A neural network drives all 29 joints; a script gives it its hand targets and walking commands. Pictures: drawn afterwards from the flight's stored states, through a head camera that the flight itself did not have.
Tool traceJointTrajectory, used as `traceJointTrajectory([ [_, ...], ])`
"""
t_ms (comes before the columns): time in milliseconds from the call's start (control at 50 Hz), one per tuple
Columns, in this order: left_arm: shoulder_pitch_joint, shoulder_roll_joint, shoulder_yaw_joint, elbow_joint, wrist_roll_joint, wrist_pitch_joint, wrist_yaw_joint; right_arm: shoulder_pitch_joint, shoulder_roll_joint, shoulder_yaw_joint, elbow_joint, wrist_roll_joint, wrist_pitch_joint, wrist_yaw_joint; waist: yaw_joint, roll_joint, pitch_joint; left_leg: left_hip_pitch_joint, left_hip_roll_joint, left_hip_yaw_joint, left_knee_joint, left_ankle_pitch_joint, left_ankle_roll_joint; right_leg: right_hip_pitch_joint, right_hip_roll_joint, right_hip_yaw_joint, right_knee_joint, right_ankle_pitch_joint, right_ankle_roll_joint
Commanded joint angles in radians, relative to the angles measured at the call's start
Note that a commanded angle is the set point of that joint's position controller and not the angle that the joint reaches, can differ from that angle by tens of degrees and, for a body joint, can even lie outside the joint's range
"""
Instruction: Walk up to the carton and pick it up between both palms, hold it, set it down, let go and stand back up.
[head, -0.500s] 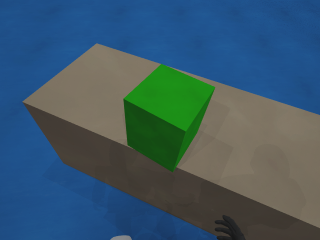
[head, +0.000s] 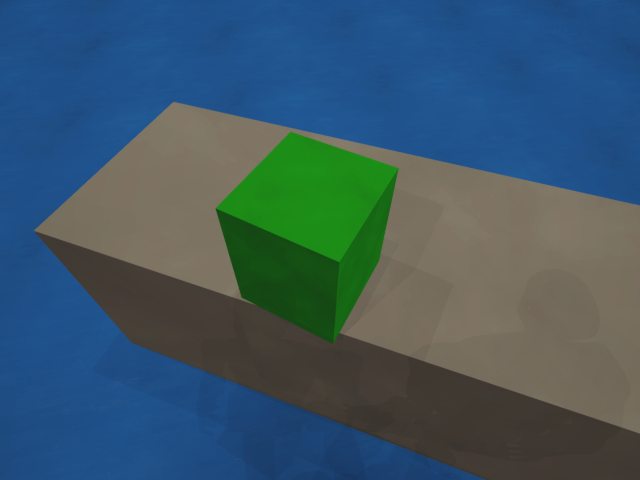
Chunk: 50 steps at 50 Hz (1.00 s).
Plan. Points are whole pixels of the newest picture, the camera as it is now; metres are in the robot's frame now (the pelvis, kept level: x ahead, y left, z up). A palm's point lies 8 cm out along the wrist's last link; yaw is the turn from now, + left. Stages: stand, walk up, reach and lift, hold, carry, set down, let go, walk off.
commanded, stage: walk up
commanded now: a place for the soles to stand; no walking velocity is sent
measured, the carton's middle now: (312, 239) +0.50 +0.02 -0.06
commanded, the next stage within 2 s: none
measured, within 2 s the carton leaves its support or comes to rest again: neither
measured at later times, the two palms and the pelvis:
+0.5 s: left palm out of the picture +0.03 +0.22 -0.14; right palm out of the picture +0.02 -0.25 -0.14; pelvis +0.00 -0.02 +0.00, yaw +0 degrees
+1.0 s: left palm out of the picture +0.04 +0.33 -0.14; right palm out of the picture +0.10 -0.20 -0.15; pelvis +0.03 +0.07 -0.03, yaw -8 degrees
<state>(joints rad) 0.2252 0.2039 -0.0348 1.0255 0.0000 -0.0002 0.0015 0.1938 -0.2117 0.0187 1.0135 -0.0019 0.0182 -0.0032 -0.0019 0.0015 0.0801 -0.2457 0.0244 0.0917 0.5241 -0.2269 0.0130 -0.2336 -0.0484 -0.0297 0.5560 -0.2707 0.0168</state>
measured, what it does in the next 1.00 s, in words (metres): lifts its left foot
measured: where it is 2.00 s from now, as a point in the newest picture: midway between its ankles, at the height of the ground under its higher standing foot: outside the picture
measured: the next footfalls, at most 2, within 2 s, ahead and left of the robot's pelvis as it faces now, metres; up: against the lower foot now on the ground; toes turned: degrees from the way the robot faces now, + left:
left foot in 1.02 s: +0.17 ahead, +0.25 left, +0.00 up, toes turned -7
right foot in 1.32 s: +0.13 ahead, +0.10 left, +0.00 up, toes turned -32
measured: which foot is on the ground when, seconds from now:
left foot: down 0.00-0.70, up 0.72-1.00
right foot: down 0.00-1.00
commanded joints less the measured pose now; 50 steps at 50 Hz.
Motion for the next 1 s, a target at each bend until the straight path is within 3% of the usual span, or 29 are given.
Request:
traceJointTrajectory([
  [0,0.017,0.157,0.033,-0.042,-0.001,-0.017,0.009,-0.014,-0.137,-0.022,-0.052,-0.001,-0.030,-0.006,0.006,-0.021,-0.057,0.016,0.098,-0.141,-0.143,-0.021,0.036,-0.034,-0.083,0.116,-0.155,0.021,-0.073],
  [160,0.013,0.160,0.034,-0.012,-0.005,-0.011,0.011,0.035,-0.124,-0.010,0.005,-0.001,-0.032,-0.009,-0.001,-0.031,-0.025,0.006,0.089,-0.129,-0.145,-0.058,0.025,-0.066,-0.086,0.140,-0.216,-0.087,-0.074],
  [640,0.042,0.141,0.035,0.023,-0.006,-0.016,0.012,0.035,-0.122,-0.003,0.061,0.001,-0.034,-0.020,0.001,0.004,-0.015,0.025,0.112,-0.127,-0.148,-0.032,0.030,-0.073,-0.062,0.130,-0.186,-0.013,-0.068],
  [660,0.246,0.170,0.088,-0.006,0.036,-0.017,0.043,-0.043,-0.276,-0.080,-0.030,-0.082,-0.010,0.005,0.053,0.104,-0.027,-0.105,0.024,0.006,0.095,-0.318,-0.004,-0.011,-0.158,0.383,-0.262,-0.297,-0.149],
  [680,0.327,0.273,0.121,0.011,0.036,-0.011,0.063,-0.088,-0.211,-0.068,-0.060,-0.101,0.011,0.018,0.089,-0.026,0.027,-0.361,-0.032,-0.015,0.308,-0.394,-0.026,0.103,-0.283,0.631,-0.335,-0.540,-0.220],
  [700,0.316,0.281,0.134,-0.002,0.035,-0.008,0.085,-0.093,-0.161,-0.058,-0.094,-0.113,0.021,0.028,0.083,-0.030,0.068,-0.497,0.030,-0.109,0.452,-0.341,-0.030,0.107,-0.353,0.724,-0.360,-0.602,-0.260],
  [720,0.265,0.252,0.139,-0.025,0.032,-0.010,0.099,-0.070,-0.128,-0.051,-0.117,-0.112,0.024,0.036,0.053,-0.035,0.090,-0.529,0.064,-0.147,0.488,-0.261,-0.035,0.082,-0.343,0.684,-0.345,-0.546,-0.254],
  [760,0.171,0.226,0.147,-0.084,0.047,-0.027,0.104,-0.053,-0.113,-0.061,-0.152,-0.089,0.022,0.035,-0.010,-0.101,0.047,-0.505,0.100,-0.197,0.513,-0.169,-0.049,0.048,-0.289,0.595,-0.323,-0.406,-0.233],
  [780,0.141,0.217,0.149,-0.117,0.052,-0.039,0.103,-0.048,-0.123,-0.065,-0.164,-0.085,0.021,0.037,-0.023,-0.123,0.011,-0.487,0.117,-0.207,0.544,-0.148,-0.059,0.048,-0.271,0.560,-0.316,-0.379,-0.231],
  [840,0.129,0.189,0.163,-0.184,0.059,-0.058,0.100,-0.054,-0.135,-0.071,-0.207,-0.073,0.028,0.046,-0.013,-0.168,-0.030,-0.469,0.131,-0.218,0.547,-0.146,-0.076,0.026,-0.241,0.526,-0.253,-0.303,-0.239],
  [900,0.144,0.205,0.182,-0.227,0.067,-0.061,0.100,-0.075,-0.124,-0.066,-0.251,-0.063,0.032,0.049,0.008,-0.190,-0.030,-0.401,0.136,-0.214,0.439,-0.174,-0.071,-0.037,-0.217,0.493,-0.196,-0.278,-0.221],
  [920,0.135,0.212,0.189,-0.238,0.069,-0.059,0.098,-0.073,-0.127,-0.065,-0.264,-0.055,0.030,0.049,0.013,-0.221,-0.024,-0.358,0.134,-0.208,0.385,-0.177,-0.069,-0.070,-0.210,0.479,-0.179,-0.266,-0.215],
  [940,0.125,0.210,0.190,-0.253,0.070,-0.055,0.093,-0.048,-0.125,-0.067,-0.270,-0.049,0.026,0.048,0.011,-0.225,-0.034,-0.296,0.114,-0.185,0.338,-0.169,-0.069,-0.100,-0.190,0.453,-0.156,-0.230,-0.208],
  [960,0.108,0.215,0.193,-0.266,0.068,-0.049,0.087,-0.010,-0.122,-0.069,-0.271,-0.044,0.022,0.049,-0.003,-0.235,-0.049,-0.186,0.106,-0.161,0.287,-0.144,-0.064,-0.174,-0.182,0.424,-0.135,-0.236,-0.194],
  [980,0.072,0.210,0.191,-0.276,0.065,-0.043,0.082,0.087,-0.121,-0.077,-0.256,-0.041,0.020,0.047,-0.056,-0.215,-0.061,-0.004,0.088,-0.110,0.185,-0.088,-0.056,-0.287,-0.158,0.362,-0.069,-0.243,-0.162],
])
